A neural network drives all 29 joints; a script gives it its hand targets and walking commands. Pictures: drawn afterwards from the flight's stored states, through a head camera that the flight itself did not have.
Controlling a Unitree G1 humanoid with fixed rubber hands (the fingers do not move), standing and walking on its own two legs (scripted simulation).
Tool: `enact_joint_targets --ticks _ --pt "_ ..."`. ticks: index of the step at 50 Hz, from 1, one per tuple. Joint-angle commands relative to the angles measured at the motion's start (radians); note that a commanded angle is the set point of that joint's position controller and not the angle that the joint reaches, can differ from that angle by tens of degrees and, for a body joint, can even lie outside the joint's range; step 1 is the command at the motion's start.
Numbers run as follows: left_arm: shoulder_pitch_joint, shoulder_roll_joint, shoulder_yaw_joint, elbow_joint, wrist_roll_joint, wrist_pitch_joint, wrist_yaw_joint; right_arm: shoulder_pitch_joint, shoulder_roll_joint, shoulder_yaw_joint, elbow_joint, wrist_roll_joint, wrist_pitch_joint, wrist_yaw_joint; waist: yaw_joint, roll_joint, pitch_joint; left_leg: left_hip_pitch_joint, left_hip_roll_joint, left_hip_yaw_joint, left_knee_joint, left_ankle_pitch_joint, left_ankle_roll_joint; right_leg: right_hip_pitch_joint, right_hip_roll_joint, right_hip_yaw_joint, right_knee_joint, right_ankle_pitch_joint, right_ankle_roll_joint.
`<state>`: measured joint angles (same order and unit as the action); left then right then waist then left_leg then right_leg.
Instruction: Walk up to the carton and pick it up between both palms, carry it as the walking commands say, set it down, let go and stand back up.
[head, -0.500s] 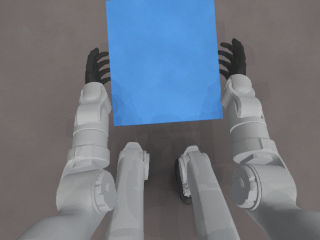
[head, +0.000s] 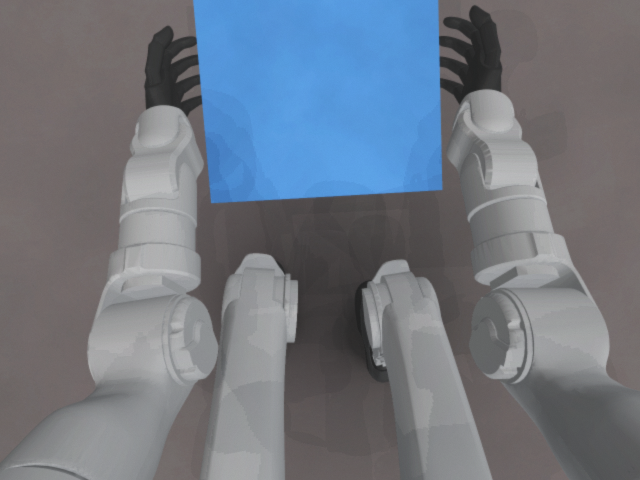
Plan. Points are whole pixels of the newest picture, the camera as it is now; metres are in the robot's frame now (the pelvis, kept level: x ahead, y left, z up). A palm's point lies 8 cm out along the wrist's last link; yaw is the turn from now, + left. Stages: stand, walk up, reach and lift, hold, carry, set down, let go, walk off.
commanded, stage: set down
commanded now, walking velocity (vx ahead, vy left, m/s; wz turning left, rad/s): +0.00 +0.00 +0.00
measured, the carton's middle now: (321, 79) +0.53 +0.04 -0.23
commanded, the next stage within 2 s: none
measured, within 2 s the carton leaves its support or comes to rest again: rests again in 1.10 s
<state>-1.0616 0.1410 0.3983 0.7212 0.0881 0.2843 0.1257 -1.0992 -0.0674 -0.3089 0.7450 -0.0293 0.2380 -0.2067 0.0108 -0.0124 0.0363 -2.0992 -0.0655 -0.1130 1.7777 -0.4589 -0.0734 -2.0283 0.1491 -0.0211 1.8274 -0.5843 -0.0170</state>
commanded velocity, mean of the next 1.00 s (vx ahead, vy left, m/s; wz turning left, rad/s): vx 0.00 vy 0.00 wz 0.00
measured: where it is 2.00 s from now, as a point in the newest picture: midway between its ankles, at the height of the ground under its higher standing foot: (322, 337)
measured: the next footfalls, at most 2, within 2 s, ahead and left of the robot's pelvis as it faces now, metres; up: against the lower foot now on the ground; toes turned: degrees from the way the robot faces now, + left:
none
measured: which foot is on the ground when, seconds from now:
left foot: down 0.00-1.00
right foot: down 0.00-1.00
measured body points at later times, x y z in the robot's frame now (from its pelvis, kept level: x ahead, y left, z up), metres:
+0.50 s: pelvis -0.04 +0.00 -0.05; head +0.35 +0.03 +0.16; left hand +0.50 +0.23 -0.26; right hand +0.53 -0.11 -0.25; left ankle +0.12 +0.14 -0.45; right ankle +0.08 -0.09 -0.45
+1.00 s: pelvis -0.02 +0.00 -0.08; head +0.37 +0.02 +0.13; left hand +0.51 +0.22 -0.30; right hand +0.54 -0.12 -0.29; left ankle +0.12 +0.14 -0.45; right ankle +0.08 -0.10 -0.45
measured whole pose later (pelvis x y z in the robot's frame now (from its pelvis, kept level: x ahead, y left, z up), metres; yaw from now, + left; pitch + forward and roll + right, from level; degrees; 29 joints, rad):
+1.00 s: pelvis -0.02 +0.00 -0.08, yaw -1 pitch +33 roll -2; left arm -1.45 0.32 0.26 0.98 -0.08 0.22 0.14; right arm -1.49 -0.28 -0.17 0.99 0.09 0.21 -0.18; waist 0.05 -0.01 0.52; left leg -2.16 -0.07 -0.10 2.09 -0.51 -0.08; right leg -2.09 0.17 -0.04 2.15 -0.64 0.01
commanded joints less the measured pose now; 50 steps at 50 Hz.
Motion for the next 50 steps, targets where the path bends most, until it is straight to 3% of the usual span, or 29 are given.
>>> enact_joint_targets --ticks 1,2,3,4,5,7,9,10,11,12,13,16,17,18,19,21,24,27,28,29,30,32,35,39,40,41,44,47,50 --pt "-0.708 -0.798 -0.483 -0.052 -0.122 -0.077 -0.291 -0.718 0.767 0.504 -0.035 0.125 -0.033 0.331 0.124 0.036 -1.174 0.583 -0.041 0.19 0.009 0.33 0.032 0.375 0.015 0.044 -0.092 0.325 0.032" --pt "-0.671 -0.832 -0.482 -0.021 -0.116 -0.073 -0.295 -0.715 0.732 0.497 -0.052 0.094 -0.044 0.334 0.072 0.015 -1.146 0.565 -0.045 0.185 0.032 0.342 0.026 0.335 0.018 0.028 -0.078 0.34 0.04" --pt "-0.659 -0.819 -0.452 -0.009 -0.095 -0.072 -0.291 -0.75 0.737 0.503 -0.043 0.126 -0.044 0.34 0.142 0.053 -1.199 0.627 -0.045 0.198 0.027 0.335 0.03 0.339 0.013 0.033 -0.068 0.301 0.035" --pt "-0.685 -0.835 -0.513 -0.091 -0.14 -0.082 -0.287 -0.75 0.735 0.542 -0.115 0.144 -0.048 0.333 0.094 -0.011 -1.365 0.684 -0.046 0.186 0.056 0.404 0.032 0.43 0.017 0.014 -0.053 0.381 0.05" --pt "-0.747 -0.771 -0.524 -0.169 -0.155 -0.099 -0.282 -0.739 0.788 0.559 -0.101 0.149 -0.042 0.329 0.122 -0.025 -1.408 0.658 -0.034 0.2 0.071 0.44 0.032 0.464 0.019 0.034 -0.038 0.439 0.049" --pt "-0.827 -0.744 -0.546 -0.226 -0.179 -0.109 -0.271 -0.727 0.796 0.568 -0.078 0.164 -0.033 0.328 0.106 -0.026 -1.479 0.671 -0.036 0.21 0.081 0.417 0.033 0.522 0.013 0.041 -0.023 0.442 0.039" --pt "-0.892 -0.725 -0.61 -0.26 -0.239 -0.104 -0.262 -0.883 0.692 0.611 -0.237 0.211 -0.059 0.315 0.076 0.026 -1.613 0.79 -0.031 0.198 0.105 0.471 0.02 0.524 0.011 0.015 -0.003 0.452 0.037" --pt "-0.879 -0.687 -0.595 -0.241 -0.202 -0.108 -0.247 -0.868 0.69 0.628 -0.204 0.235 -0.054 0.311 0.146 0.062 -1.581 0.79 -0.025 0.21 0.117 0.494 0.018 0.505 0.005 0.028 0.012 0.462 0.036" --pt "-0.881 -0.682 -0.6 -0.279 -0.233 -0.109 -0.237 -0.923 0.675 0.667 -0.323 0.247 -0.057 0.298 0.14 0.003 -1.712 0.82 -0.029 0.217 0.137 0.537 0.022 0.619 0.006 0.033 0.008 0.518 0.048" --pt "-0.937 -0.648 -0.624 -0.272 -0.239 -0.097 -0.231 -0.931 0.657 0.623 -0.278 0.25 -0.044 0.289 0.109 0.044 -1.747 0.875 -0.018 0.222 0.134 0.479 0.023 0.627 0.002 0.015 0.008 0.464 0.043" --pt "-0.908 -0.68 -0.601 -0.233 -0.254 -0.084 -0.237 -0.906 0.631 0.604 -0.221 0.214 -0.031 0.282 0.075 -0.033 -1.713 0.79 -0.02 0.218 0.144 0.443 0.026 0.657 0.004 0.007 0.006 0.465 0.051" --pt "-1.032 -0.629 -0.658 -0.324 -0.279 -0.074 -0.211 -0.953 0.612 0.615 -0.248 0.256 -0.007 0.276 0.099 0.075 -1.902 1.009 -0.017 0.227 0.138 0.463 0.027 0.672 -0.004 -0.001 0.046 0.418 0.028" --pt "-1.09 -0.609 -0.677 -0.49 -0.316 -0.073 -0.19 -1.056 0.571 0.676 -0.445 0.297 -0.004 0.27 0.114 0.07 -2.166 1.156 -0.009 0.215 0.171 0.579 0.024 0.791 -0.005 -0.008 0.081 0.505 0.034" --pt "-1.102 -0.594 -0.641 -0.404 -0.327 -0.055 -0.183 -1.115 0.501 0.67 -0.458 0.288 0.0 0.253 0.116 0.07 -2.199 1.134 -0.002 0.235 0.196 0.542 0.02 0.853 -0.009 0.002 0.068 0.493 0.026" --pt "-1.001 -0.613 -0.588 -0.205 -0.315 -0.035 -0.188 -1.168 0.508 0.703 -0.421 0.288 0.012 0.244 0.146 -0.006 -2.009 0.982 -0.012 0.252 0.185 0.455 0.033 0.865 -0.02 0.003 0.058 0.453 0.031" --pt "-1.064 -0.645 -0.574 -0.21 -0.325 -0.039 -0.213 -1.139 0.535 0.652 -0.304 0.263 0.004 0.255 0.107 -0.044 -1.724 0.805 -0.01 0.24 0.181 0.343 0.052 0.756 -0.028 0.007 0.046 0.373 0.025" --pt "-1.077 -0.708 -0.501 -0.022 -0.276 -0.044 -0.258 -1.103 0.545 0.529 -0.064 0.185 -0.015 0.299 0.059 0.01 -1.255 0.619 0.001 0.207 0.176 0.177 0.049 0.453 -0.024 0.007 0.062 0.203 0.006" --pt "-1.065 -0.734 -0.517 -0.062 -0.281 -0.09 -0.273 -1.026 0.58 0.47 -0.012 0.183 -0.047 0.322 0.04 0.059 -1.328 0.699 -0.008 0.199 0.206 0.292 0.037 0.395 -0.019 -0.003 0.086 0.277 -0.006" --pt "-1.068 -0.721 -0.499 -0.029 -0.272 -0.093 -0.272 -1.102 0.572 0.494 -0.077 0.211 -0.071 0.323 0.074 0.039 -1.321 0.705 -0.01 0.192 0.22 0.325 0.05 0.425 -0.012 -0.004 0.107 0.299 -0.004" --pt "-1.073 -0.764 -0.517 -0.043 -0.289 -0.097 -0.276 -1.099 0.581 0.498 -0.105 0.211 -0.076 0.322 0.047 0.036 -1.367 0.739 -0.013 0.19 0.232 0.364 0.045 0.421 -0.008 -0.01 0.12 0.334 -0.006" --pt "-1.081 -0.679 -0.488 -0.014 -0.26 -0.102 -0.27 -1.116 0.567 0.483 -0.011 0.212 -0.071 0.318 0.083 0.045 -1.28 0.689 -0.001 0.199 0.234 0.305 0.047 0.393 -0.018 -0.004 0.112 0.283 0.003" --pt "-1.115 -0.657 -0.489 -0.034 -0.264 -0.114 -0.271 -1.099 0.557 0.444 0.022 0.196 -0.077 0.32 0.052 0.025 -1.203 0.626 -0.004 0.187 0.227 0.286 0.047 0.398 -0.014 -0.006 0.132 0.287 0.001" --pt "-1.05 -0.618 -0.436 0.045 -0.228 -0.128 -0.279 -1.038 0.565 0.423 0.111 0.173 -0.08 0.332 0.091 0.02 -1.038 0.574 0.002 0.184 0.254 0.273 0.05 0.303 -0.01 0.011 0.148 0.255 -0.005" --pt "-1.173 -0.621 -0.494 -0.098 -0.318 -0.148 -0.266 -1.143 0.538 0.489 -0.07 0.247 -0.108 0.306 0.055 0.022 -1.301 0.683 -0.007 0.192 0.318 0.423 0.048 0.481 -0.014 0.025 0.168 0.441 -0.003" --pt "-1.183 -0.613 -0.493 -0.037 -0.316 -0.139 -0.271 -1.125 0.544 0.481 -0.022 0.228 -0.102 0.303 0.041 -0.008 -1.269 0.647 -0.001 0.187 0.309 0.386 0.05 0.481 -0.014 0.02 0.175 0.421 -0.002" --pt "-1.119 -0.578 -0.494 -0.027 -0.283 -0.141 -0.259 -1.127 0.558 0.487 -0.001 0.252 -0.1 0.306 0.116 0.029 -1.253 0.642 -0.002 0.202 0.311 0.398 0.052 0.465 -0.008 0.025 0.192 0.407 -0.004" --pt "-1.088 -0.61 -0.496 -0.01 -0.312 -0.149 -0.247 -1.113 0.496 0.502 -0.027 0.24 -0.118 0.293 0.066 0.017 -1.228 0.703 -0.004 0.176 0.325 0.444 0.044 0.403 -0.018 0.003 0.198 0.405 0.005" --pt "-0.971 -0.596 -0.441 0.116 -0.253 -0.137 -0.274 -1.002 0.569 0.478 0.101 0.193 -0.095 0.309 0.088 -0.045 -1.005 0.523 -0.007 0.19 0.304 0.339 0.055 0.403 -0.015 0.021 0.173 0.365 0.015" --pt "-1.033 -0.623 -0.444 0.03 -0.271 -0.144 -0.28 -1.09 0.555 0.501 0.0 0.242 -0.109 0.315 0.118 0.006 -1.067 0.589 -0.003 0.201 0.32 0.387 0.053 0.396 -0.009 0.036 0.182 0.389 0.003"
